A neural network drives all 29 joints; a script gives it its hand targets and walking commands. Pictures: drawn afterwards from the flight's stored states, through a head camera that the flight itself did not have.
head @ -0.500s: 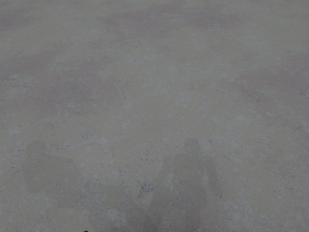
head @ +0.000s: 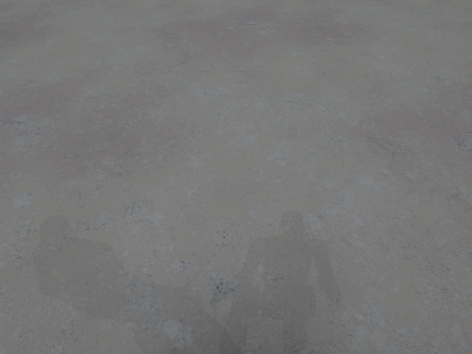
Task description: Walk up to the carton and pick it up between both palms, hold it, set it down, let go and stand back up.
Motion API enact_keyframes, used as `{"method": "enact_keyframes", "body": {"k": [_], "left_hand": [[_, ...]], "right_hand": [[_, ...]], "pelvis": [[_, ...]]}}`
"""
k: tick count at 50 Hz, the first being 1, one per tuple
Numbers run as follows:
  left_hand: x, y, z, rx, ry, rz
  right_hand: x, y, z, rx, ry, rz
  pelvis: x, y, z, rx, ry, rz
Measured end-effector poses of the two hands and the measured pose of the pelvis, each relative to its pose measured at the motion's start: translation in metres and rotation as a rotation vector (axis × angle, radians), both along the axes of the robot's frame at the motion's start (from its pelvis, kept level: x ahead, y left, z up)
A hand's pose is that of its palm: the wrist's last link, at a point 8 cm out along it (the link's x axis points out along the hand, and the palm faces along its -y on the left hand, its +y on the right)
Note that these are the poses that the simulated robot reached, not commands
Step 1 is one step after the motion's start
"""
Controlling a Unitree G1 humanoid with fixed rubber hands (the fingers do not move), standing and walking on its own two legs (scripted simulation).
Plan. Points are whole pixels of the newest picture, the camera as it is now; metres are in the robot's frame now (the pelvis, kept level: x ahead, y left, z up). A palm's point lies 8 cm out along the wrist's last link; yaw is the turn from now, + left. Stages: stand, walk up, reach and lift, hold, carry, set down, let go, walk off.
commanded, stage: stand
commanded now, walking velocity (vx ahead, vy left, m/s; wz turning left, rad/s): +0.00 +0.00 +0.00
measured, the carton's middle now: out of the picture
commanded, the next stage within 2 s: none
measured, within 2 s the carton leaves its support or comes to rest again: neither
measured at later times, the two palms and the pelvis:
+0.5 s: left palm out of the picture +0.04 +0.24 -0.13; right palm out of the picture +0.04 -0.25 -0.12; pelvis +0.00 +0.00 +0.00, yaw +0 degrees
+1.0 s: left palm out of the picture +0.03 +0.24 -0.13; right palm out of the picture +0.02 -0.24 -0.13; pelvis +0.01 +0.00 +0.00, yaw +0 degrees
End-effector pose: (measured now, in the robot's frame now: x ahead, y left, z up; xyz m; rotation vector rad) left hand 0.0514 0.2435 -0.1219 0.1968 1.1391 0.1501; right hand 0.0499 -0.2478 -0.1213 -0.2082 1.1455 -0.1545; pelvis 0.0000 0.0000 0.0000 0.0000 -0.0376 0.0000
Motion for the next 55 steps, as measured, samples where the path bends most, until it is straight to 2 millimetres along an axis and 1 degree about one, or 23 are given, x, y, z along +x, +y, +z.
{"method": "enact_keyframes", "body": {"k": [29,55], "left_hand": [[-0.016,-0.001,-0.004,0.000,0.075,0.022],[-0.028,-0.006,-0.008,-0.009,0.137,0.041]], "right_hand": [[-0.016,0.001,-0.004,0.000,0.072,-0.027],[-0.029,0.007,-0.008,0.010,0.132,-0.050]], "pelvis": [[0.003,0.000,0.003,0.000,0.001,-0.003],[0.007,0.001,0.005,0.000,0.002,-0.005]]}}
